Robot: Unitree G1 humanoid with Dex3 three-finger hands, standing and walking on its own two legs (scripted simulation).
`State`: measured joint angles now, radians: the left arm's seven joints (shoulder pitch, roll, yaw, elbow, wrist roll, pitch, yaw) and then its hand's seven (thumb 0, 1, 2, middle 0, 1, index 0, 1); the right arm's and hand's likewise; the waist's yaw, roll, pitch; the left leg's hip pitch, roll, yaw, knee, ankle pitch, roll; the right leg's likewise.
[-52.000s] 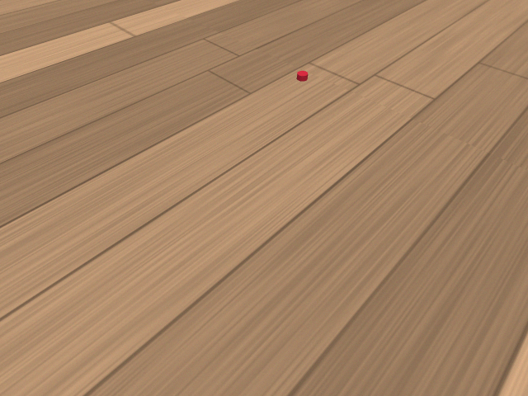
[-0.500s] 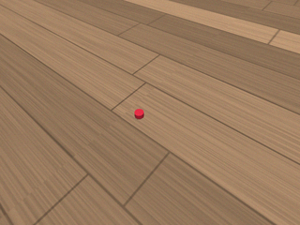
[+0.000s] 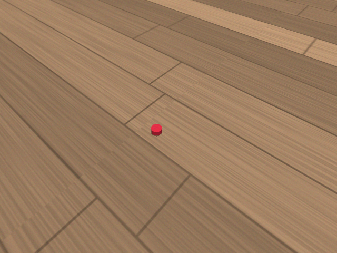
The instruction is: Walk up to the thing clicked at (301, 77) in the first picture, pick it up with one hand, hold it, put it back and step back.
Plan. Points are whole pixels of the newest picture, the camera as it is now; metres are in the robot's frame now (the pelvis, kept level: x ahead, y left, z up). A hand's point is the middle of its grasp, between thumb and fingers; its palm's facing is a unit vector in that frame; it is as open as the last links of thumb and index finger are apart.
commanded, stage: step back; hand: left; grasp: from above
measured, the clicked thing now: (156, 129) +1.05 +0.16 -0.74
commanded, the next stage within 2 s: stand in 0.32 s
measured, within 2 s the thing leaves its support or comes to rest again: neither
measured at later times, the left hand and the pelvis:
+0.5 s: hand out of the picture +0.12 +0.26 -0.14, palm faces -0.03 -0.94 -0.34, open 7.4 cm; pelvis +0.02 +0.01 +0.02, yaw -1 degrees
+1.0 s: hand out of the picture +0.08 +0.25 -0.14, palm faces -0.05 -0.94 -0.34, open 7.4 cm; pelvis +0.01 +0.00 +0.02, yaw -1 degrees
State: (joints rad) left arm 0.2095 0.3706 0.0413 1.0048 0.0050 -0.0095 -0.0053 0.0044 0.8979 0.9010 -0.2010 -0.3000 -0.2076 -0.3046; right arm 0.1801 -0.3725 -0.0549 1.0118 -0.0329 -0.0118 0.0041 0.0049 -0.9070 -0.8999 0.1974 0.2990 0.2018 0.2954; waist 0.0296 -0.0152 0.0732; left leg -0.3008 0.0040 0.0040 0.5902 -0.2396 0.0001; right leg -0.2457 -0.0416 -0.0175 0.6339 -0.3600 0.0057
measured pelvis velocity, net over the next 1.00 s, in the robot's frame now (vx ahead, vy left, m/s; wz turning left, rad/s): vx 0.01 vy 0.00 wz -0.01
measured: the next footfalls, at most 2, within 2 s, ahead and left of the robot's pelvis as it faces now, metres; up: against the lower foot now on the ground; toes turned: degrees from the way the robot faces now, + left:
none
